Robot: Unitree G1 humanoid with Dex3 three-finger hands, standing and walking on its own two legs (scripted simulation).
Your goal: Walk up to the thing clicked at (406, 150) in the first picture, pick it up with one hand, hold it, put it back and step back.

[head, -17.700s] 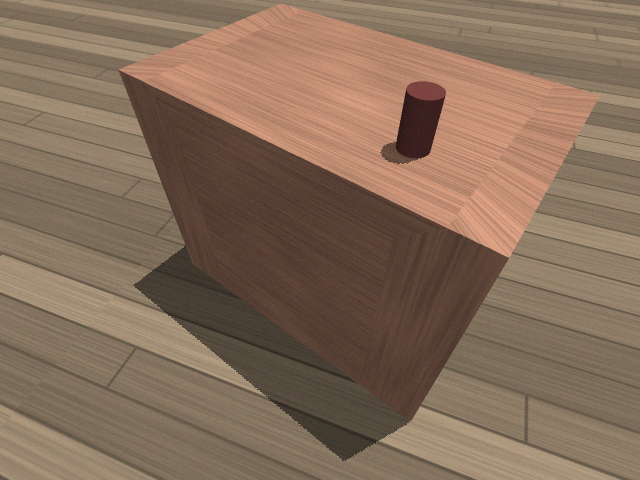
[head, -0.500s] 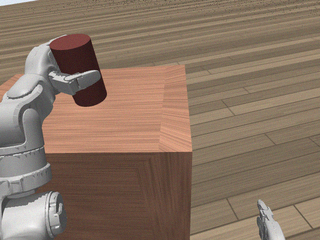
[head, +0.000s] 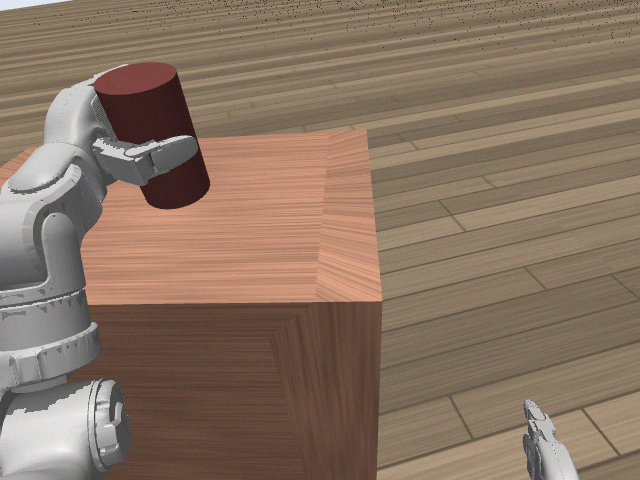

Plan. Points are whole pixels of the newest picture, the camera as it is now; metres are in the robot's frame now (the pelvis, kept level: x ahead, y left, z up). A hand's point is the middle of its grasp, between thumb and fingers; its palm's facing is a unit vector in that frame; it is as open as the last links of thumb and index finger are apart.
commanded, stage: hold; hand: left
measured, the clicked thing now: (159, 139) +0.33 +0.16 +0.33
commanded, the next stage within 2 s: crouch in 1.58 s
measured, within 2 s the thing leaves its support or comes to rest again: neither
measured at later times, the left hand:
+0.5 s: hand (148, 129) +0.34 +0.17 +0.34, palm faces +0.08 -1.00 -0.02, open 10.2 cm
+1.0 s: hand (152, 134) +0.33 +0.17 +0.33, palm faces +0.09 -1.00 -0.02, open 10.2 cm
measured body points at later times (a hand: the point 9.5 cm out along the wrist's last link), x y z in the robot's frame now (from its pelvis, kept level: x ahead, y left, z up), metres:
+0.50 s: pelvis +0.00 +0.01 +0.00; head -0.06 -0.03 +0.44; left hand +0.33 +0.22 +0.34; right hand +0.18 -0.24 -0.07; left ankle +0.03 +0.11 -0.73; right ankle +0.02 -0.13 -0.73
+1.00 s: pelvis +0.00 +0.00 +0.00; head -0.06 -0.03 +0.45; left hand +0.32 +0.22 +0.34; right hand +0.18 -0.25 -0.07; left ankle +0.03 +0.11 -0.73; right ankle +0.02 -0.13 -0.73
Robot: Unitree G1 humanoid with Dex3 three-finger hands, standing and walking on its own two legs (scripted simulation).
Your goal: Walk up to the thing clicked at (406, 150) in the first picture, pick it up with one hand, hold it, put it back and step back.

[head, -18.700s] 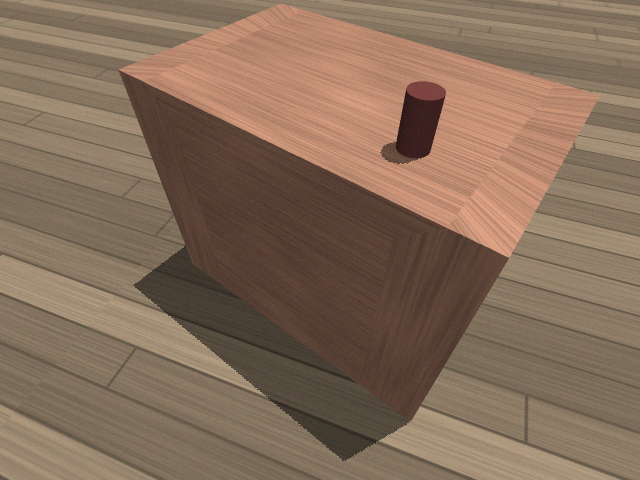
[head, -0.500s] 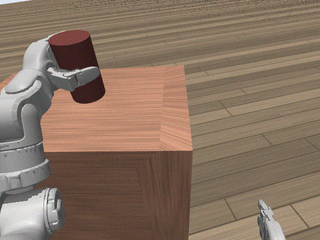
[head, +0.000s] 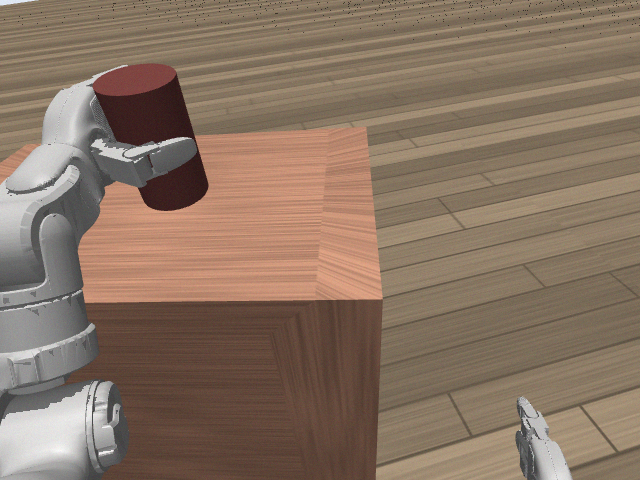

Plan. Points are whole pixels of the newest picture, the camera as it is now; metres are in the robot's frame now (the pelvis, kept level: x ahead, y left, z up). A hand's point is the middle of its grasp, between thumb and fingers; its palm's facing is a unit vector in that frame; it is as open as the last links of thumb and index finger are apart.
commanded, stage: hold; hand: left
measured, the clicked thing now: (158, 140) +0.33 +0.16 +0.33
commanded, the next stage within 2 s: crouch in 0.58 s
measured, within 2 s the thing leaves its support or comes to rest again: neither
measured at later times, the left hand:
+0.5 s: hand (157, 123) +0.33 +0.16 +0.34, palm faces +0.06 -1.00 -0.01, open 10.2 cm
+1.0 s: hand (169, 146) +0.37 +0.17 +0.30, palm faces +0.11 -0.99 +0.02, open 10.2 cm
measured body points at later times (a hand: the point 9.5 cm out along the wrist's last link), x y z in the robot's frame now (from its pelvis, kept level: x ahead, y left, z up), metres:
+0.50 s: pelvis +0.00 +0.00 +0.00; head -0.06 -0.03 +0.44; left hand +0.33 +0.21 +0.34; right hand +0.18 -0.24 -0.07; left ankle +0.03 +0.11 -0.73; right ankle +0.02 -0.13 -0.73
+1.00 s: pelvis -0.01 +0.00 +0.00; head -0.06 -0.03 +0.45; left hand +0.35 +0.22 +0.31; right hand +0.17 -0.24 -0.06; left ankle +0.03 +0.11 -0.73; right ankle +0.02 -0.13 -0.73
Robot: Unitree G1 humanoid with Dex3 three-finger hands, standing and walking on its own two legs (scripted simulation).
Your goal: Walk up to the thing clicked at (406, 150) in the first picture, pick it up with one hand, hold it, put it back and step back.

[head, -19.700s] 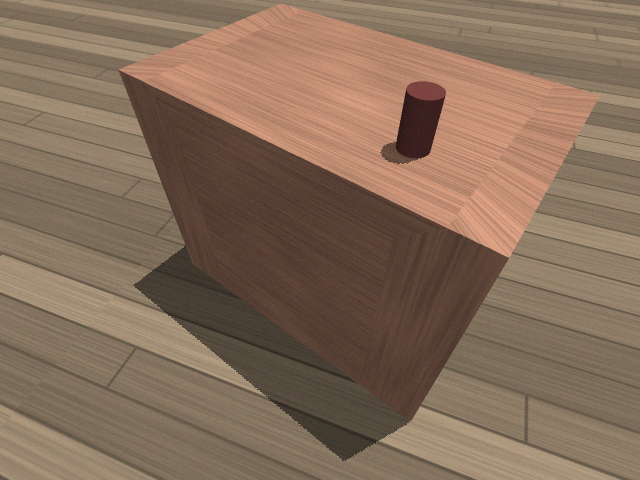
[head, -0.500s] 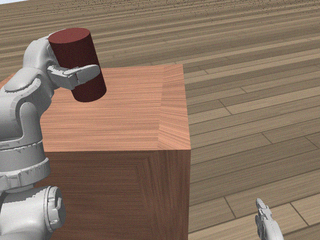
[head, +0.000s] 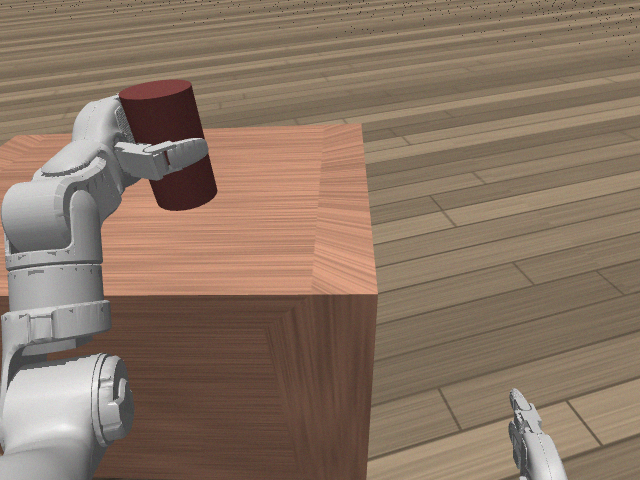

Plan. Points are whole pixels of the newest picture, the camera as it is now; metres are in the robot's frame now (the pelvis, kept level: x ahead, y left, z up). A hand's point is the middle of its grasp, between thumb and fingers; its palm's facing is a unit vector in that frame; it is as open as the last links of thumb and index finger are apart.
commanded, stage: crouch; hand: left
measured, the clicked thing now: (173, 146) +0.37 +0.17 +0.30
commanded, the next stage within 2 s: lower in 1.44 s
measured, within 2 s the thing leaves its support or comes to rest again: neither
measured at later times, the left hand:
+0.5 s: hand (192, 154) +0.46 +0.19 +0.24, palm faces +0.15 -0.99 +0.01, open 10.1 cm
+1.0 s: hand (201, 159) +0.49 +0.19 +0.22, palm faces +0.16 -0.99 +0.00, open 10.1 cm
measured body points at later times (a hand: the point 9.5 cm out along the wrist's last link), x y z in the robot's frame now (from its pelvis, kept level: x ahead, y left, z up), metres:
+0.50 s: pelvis +0.01 +0.00 +0.00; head +0.00 -0.01 +0.45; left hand +0.45 +0.24 +0.24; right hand +0.16 -0.26 -0.07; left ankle +0.04 +0.12 -0.73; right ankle +0.03 -0.13 -0.73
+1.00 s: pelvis +0.03 +0.00 +0.00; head +0.03 -0.01 +0.45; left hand +0.47 +0.24 +0.22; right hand +0.18 -0.25 -0.07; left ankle +0.04 +0.12 -0.73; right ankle +0.03 -0.13 -0.73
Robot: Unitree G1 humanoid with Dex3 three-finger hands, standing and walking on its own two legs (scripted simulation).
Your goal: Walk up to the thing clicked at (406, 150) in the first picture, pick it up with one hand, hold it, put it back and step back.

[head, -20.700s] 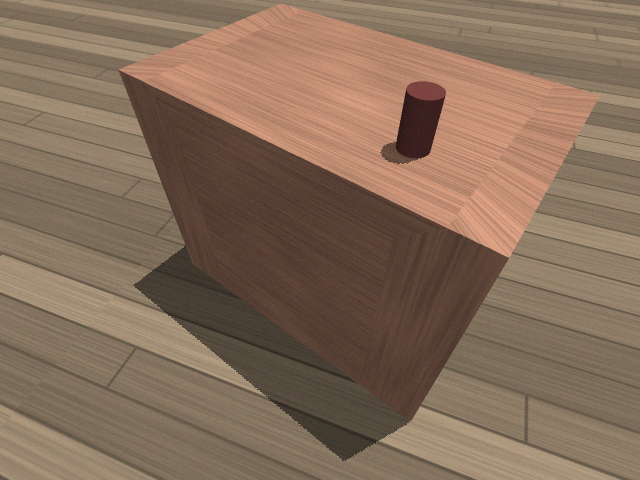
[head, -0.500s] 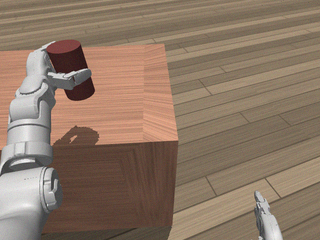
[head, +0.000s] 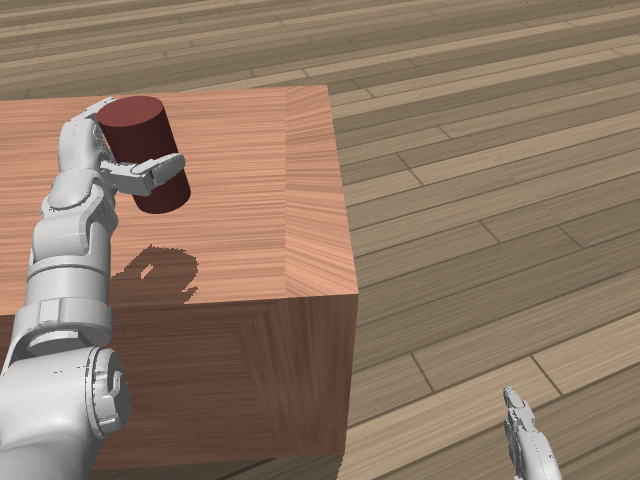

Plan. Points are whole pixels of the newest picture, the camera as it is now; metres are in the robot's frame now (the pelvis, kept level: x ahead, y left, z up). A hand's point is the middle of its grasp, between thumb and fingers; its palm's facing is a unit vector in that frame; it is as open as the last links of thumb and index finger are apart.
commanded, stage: crouch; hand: left
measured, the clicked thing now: (148, 157) +0.45 +0.19 +0.21
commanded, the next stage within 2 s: lower in 0.44 s
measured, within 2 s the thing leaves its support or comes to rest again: rests again in 1.36 s
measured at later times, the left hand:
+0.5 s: hand (156, 153) +0.47 +0.19 +0.20, palm faces +0.17 -0.99 +0.01, open 10.2 cm
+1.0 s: hand (171, 177) +0.50 +0.20 +0.14, palm faces +0.15 -0.99 +0.03, open 10.2 cm
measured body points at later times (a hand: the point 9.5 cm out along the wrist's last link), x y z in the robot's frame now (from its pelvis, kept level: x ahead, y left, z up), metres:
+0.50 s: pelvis -0.01 +0.00 +0.00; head +0.01 +0.00 +0.45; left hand +0.46 +0.25 +0.20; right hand +0.14 -0.26 -0.07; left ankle +0.00 +0.11 -0.73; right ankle +0.00 -0.13 -0.73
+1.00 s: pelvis -0.01 +0.01 -0.01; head +0.05 +0.02 +0.43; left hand +0.48 +0.25 +0.14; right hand +0.14 -0.26 -0.08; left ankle +0.00 +0.11 -0.73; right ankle +0.00 -0.13 -0.73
